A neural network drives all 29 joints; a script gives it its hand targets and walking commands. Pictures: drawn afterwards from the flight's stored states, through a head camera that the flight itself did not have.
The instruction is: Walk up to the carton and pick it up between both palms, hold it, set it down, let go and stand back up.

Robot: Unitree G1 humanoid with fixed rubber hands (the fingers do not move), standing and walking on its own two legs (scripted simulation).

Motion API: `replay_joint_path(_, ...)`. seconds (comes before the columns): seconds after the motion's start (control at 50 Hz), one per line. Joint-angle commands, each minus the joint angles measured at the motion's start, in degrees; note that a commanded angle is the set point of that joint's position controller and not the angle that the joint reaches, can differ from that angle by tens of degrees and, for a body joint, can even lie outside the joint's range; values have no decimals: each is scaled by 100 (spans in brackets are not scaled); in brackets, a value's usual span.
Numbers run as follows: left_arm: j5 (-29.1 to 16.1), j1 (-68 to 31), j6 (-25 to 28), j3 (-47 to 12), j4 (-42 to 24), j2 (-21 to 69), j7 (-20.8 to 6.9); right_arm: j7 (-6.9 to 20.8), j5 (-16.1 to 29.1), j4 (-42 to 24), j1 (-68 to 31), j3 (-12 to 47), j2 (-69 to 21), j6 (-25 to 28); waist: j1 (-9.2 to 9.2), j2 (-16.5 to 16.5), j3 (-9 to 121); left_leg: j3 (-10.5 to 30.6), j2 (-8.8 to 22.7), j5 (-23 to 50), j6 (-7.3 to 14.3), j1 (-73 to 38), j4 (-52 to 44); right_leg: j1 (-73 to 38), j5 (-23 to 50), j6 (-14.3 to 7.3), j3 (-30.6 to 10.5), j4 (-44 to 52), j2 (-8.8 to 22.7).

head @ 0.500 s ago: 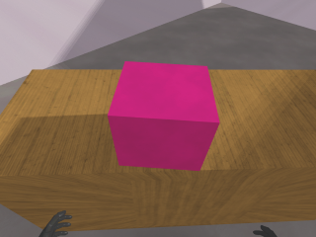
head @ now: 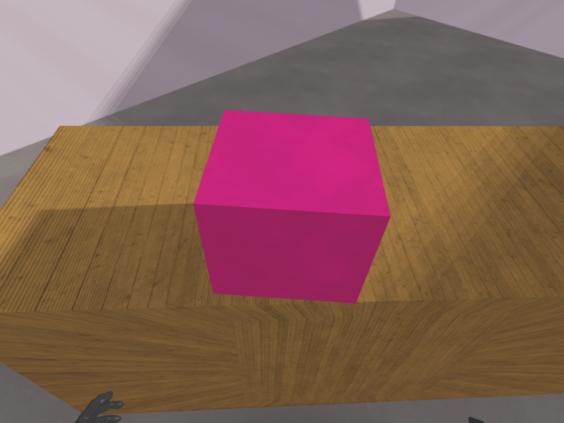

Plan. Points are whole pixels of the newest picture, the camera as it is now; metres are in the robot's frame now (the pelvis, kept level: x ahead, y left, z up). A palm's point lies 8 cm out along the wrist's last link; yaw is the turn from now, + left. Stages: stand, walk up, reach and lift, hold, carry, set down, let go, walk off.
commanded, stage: stand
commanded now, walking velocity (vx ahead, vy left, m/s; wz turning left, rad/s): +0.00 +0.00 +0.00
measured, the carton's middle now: (290, 206) +0.46 +0.01 +0.04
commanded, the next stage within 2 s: none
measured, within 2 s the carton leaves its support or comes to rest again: neither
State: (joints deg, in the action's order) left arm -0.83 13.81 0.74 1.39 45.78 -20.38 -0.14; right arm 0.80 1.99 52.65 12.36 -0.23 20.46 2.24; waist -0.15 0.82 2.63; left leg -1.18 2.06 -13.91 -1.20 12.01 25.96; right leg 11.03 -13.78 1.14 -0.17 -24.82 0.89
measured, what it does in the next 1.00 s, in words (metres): stands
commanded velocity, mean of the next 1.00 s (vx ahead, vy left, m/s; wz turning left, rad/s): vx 0.00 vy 0.00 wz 0.00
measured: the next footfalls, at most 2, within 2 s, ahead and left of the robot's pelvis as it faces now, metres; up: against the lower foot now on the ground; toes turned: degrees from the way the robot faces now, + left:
none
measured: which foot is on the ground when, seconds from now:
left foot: down 0.00-1.00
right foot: down 0.00-1.00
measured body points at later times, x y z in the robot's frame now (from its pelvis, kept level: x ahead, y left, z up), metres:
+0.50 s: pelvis -0.01 +0.00 +0.00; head -0.03 +0.01 +0.45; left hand +0.09 +0.30 -0.11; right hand +0.08 -0.30 -0.11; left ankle +0.00 +0.13 -0.74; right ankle -0.01 -0.13 -0.74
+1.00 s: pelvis -0.01 +0.00 +0.00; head -0.03 +0.01 +0.45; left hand +0.08 +0.30 -0.12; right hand +0.07 -0.30 -0.12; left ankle +0.00 +0.13 -0.74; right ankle -0.01 -0.13 -0.74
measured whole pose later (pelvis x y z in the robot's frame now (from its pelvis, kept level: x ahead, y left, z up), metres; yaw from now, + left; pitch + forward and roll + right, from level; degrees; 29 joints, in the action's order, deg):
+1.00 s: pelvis -0.01 +0.00 +0.00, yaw +0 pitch -1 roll +0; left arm -0.8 13.8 0.8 1.4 50.3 -20.4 -0.1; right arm 0.8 2.0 57.6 10.4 -0.2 20.5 2.1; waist -0.2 0.3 1.5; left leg -1.2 2.1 -12.8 -1.2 12.0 26.0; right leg 11.0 -12.7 1.1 -0.2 -24.8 0.9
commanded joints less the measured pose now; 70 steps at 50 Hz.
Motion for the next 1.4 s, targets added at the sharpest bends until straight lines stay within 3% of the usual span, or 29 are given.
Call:
replay_joint_path(0.0, 250, -331, 196, 227, 169, -1271, 19, -100, -342, -165, -257, -262, 1193, 75, 4, -569, -86, 556, 573, 1001, 322, -181, -557, -207, 947, -377, -465, 449, 584)
replay_joint_path(0.02, 237, -386, 201, 247, 175, -1214, 4, -98, -333, -138, -249, -266, 1212, 90, -11, -754, -101, 549, 578, 974, 282, -141, -588, -215, 896, -393, -473, 449, 585)
replay_joint_path(0.04, 249, -406, 195, 248, 170, -1218, 13, -120, -363, -85, -229, -281, 1221, 66, 34, -550, -120, 582, 528, 1053, 281, -112, -610, -232, 867, -368, -428, 430, 539)
replay_joint_path(0.12, 259, -385, 189, 200, 231, -1113, 15, -120, -337, -119, -350, -280, 1228, 92, 13, -428, -143, 553, 510, 1004, 239, -101, -575, -212, 973, -351, -405, 475, 542)
replay_joint_path(0.14, 245, -473, 175, 202, 250, -1143, 19, -117, -386, -107, -383, -263, 1219, 73, 2, -739, -153, 554, 533, 926, 287, -37, -653, -238, 904, -352, -429, 475, 578)
replay_joint_path(0.16, 265, -379, 176, 242, 256, -1205, 8, -120, -369, -91, -338, -276, 1212, 71, 41, -753, -255, 536, 503, 843, 255, -5, -643, -195, 849, -313, -398, 450, 537)
replay_joint_path(0.18, 255, -379, 180, 235, 321, -1281, -3, -110, -352, -8, -314, -267, 1217, 60, 28, -512, -240, 529, 522, 910, 274, -88, -646, -165, 807, -343, -409, 444, 558)
replay_joint_path(0.22, 235, -425, 181, 250, 290, -1263, 22, -107, -333, 3, -345, -247, 1199, 65, 34, -705, -169, 549, 530, 978, 285, -107, -614, -241, 918, -346, -446, 487, 578)
replay_joint_path(0.32, 234, -416, 184, 213, 377, -1175, 10, -104, -349, 24, -428, -281, 1225, 71, 33, -423, -272, 566, 512, 813, 277, -111, -654, -86, 840, -342, -482, 547, 549)
replay_joint_path(0.38, 253, -454, 176, 238, 390, -1274, 37, -111, -335, 82, -336, -305, 1239, 49, 1, -646, -297, 572, 522, 934, 271, -142, -640, -64, 877, -364, -510, 530, 591)
replay_joint_path(0.46, 229, -433, 161, 216, 429, -1164, 17, -113, -361, 141, -422, -287, 1290, 58, 59, -478, -231, 539, 510, 755, 241, -112, -657, -123, 748, -320, -457, 539, 559)
replay_joint_path(0.48, 229, -388, 175, 226, 452, -1245, 31, -100, -331, 98, -418, -307, 1222, 71, -29, -683, -352, 552, 505, 606, 237, -79, -694, -52, 693, -360, -502, 556, 585)
replay_joint_path(0.52, 206, -382, 178, 187, 456, -1168, 10, -112, -336, 150, -390, -277, 1239, 57, 34, -736, -516, 581, 528, 614, 264, 33, -741, 21, 577, -344, -507, 599, 579)
replay_joint_path(0.56, 240, -419, 173, 189, 461, -1158, 30, -105, -370, 156, -368, -285, 1216, 64, 14, -461, -287, 581, 543, 681, 268, -109, -734, -90, 684, -376, -518, 565, 608)
replay_joint_path(0.6, 220, -335, 161, 206, 468, -1223, 33, -91, -338, 190, -346, -287, 1261, 59, 24, -600, -396, 565, 478, 571, 250, -33, -711, -57, 736, -363, -541, 615, 589)
replay_joint_path(0.68, 223, -423, 188, 191, 489, -1173, 9, -96, -332, 189, -397, -277, 1196, 72, 2, -354, -210, 569, 538, 787, 242, -195, -658, -114, 806, -341, -492, 563, 594)
replay_joint_path(0.7, 197, -405, 191, 181, 502, -1132, 1, -98, -363, 238, -378, -295, 1278, 82, 70, -640, -239, 530, 494, 898, 231, -216, -639, -141, 915, -349, -556, 567, 626)
replay_joint_path(0.72, 207, -423, 190, 173, 495, -1209, 33, -96, -330, 195, -440, -304, 1241, 69, -10, -470, -177, 614, 527, 947, 238, -265, -630, -109, 927, -358, -481, 555, 600)
replay_joint_path(0.76, 206, -355, 199, 162, 555, -1212, 32, -106, -336, 220, -344, -304, 1236, 46, -45, -490, -279, 549, 496, 986, 249, -273, -699, -67, 990, -341, -495, 583, 600)
replay_joint_path(0.86, 167, -311, 179, 186, 585, -1179, 31, -125, -322, 229, -499, -284, 1228, 51, 69, -624, -293, 544, 548, 1175, 279, -181, -610, -128, 1053, -329, -499, 516, 622)
replay_joint_path(0.9, 201, -449, 188, 189, 536, -1181, 30, -121, -305, 291, -433, -276, 1211, 58, 43, -471, -239, 560, 517, 975, 229, -218, -639, -131, 942, -348, -500, 539, 610)
replay_joint_path(0.96, 192, -482, 187, 185, 579, -1180, 40, -102, -305, 241, -456, -284, 1237, 41, -54, -624, -242, 561, 513, 822, 232, -240, -706, -47, 786, -374, -509, 612, 614)
replay_joint_path(1.04, 194, -343, 202, 180, 566, -1135, 34, -111, -330, 277, -516, -304, 1249, 32, 12, -407, -341, 585, 539, 793, 261, -175, -711, -91, 741, -350, -429, 603, 580)
replay_joint_path(1.06, 172, -351, 188, 185, 648, -1172, 32, -97, -347, 314, -453, -277, 1220, 40, 0, -686, -416, 512, 518, 783, 257, -81, -676, -113, 815, -352, -493, 638, 623)
replay_joint_path(1.1, 203, -534, 176, 170, 598, -1156, 27, -106, -314, 340, -526, -286, 1214, 40, -20, -459, -355, 556, 479, 644, 224, -54, -737, -113, 772, -349, -502, 662, 629)
replay_joint_path(1.24, 194, -399, 155, 188, 684, -1210, 32, -113, -325, 339, -533, -257, 1208, 50, 14, -483, -365, 610, 535, 590, 261, -125, -796, -151, 644, -322, -476, 640, 622)
replay_joint_path(1.26, 215, -439, 155, 209, 667, -1178, 33, -123, -325, 385, -539, -263, 1210, 33, 9, -714, -331, 552, 546, 672, 270, -106, -767, -140, 699, -332, -490, 665, 606)
replay_joint_path(1.3, 186, -436, 185, 167, 637, -1100, 47, -118, -316, 375, -525, -259, 1156, 37, -28, -538, -344, 587, 544, 836, 286, -155, -732, -114, 800, -326, -510, 631, 644)
replay_joint_path(1.38, 199, -507, 145, 211, 696, -1227, 31, -109, -329, 394, -594, -271, 1235, 25, 13, -614, -247, 536, 516, 779, 234, -174, -797, -185, 813, -319, -481, 607, 612)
